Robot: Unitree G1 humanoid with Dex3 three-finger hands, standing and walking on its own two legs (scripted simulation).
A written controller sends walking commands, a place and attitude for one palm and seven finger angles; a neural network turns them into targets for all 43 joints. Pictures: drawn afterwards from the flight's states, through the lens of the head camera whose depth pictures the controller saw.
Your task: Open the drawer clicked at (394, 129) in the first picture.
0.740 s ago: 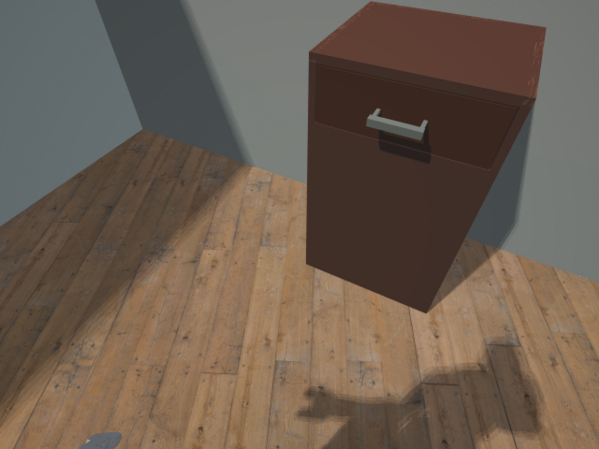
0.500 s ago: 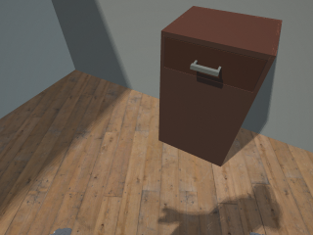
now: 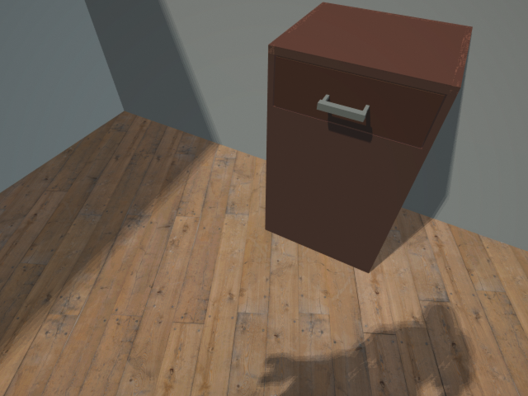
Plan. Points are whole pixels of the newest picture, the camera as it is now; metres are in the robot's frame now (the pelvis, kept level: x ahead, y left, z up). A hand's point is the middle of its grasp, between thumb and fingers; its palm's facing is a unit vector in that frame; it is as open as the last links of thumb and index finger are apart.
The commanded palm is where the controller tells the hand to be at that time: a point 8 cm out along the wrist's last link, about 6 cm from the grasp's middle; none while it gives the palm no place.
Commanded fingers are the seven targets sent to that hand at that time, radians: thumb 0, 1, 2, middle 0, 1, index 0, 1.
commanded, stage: stand and wait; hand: left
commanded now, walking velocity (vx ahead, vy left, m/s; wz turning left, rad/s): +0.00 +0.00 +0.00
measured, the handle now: (343, 106) +0.85 -0.18 -0.01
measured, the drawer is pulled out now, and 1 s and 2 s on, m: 0.00 0.00 0.00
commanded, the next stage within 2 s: look at it before walking up in 0.22 s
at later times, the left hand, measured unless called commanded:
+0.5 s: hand out of the picture +0.08 +0.25 -0.15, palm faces -0.03 -0.94 -0.34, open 7.4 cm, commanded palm none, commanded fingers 0.00 0.90 0.90 -0.20 -0.30 -0.20 -0.30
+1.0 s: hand out of the picture +0.09 +0.25 -0.15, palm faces -0.03 -0.94 -0.35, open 7.4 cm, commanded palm none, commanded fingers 0.00 0.90 0.90 -0.20 -0.30 -0.20 -0.30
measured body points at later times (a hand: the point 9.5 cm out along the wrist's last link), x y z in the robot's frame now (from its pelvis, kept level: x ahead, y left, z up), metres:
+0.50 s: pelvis +0.01 +0.00 +0.00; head +0.01 +0.00 +0.45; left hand +0.08 +0.30 -0.13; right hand +0.08 -0.29 -0.13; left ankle +0.01 +0.13 -0.74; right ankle +0.01 -0.11 -0.74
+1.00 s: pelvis +0.01 +0.00 +0.00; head +0.02 +0.00 +0.45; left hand +0.09 +0.30 -0.13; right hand +0.09 -0.29 -0.13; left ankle +0.02 +0.13 -0.74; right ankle +0.02 -0.11 -0.74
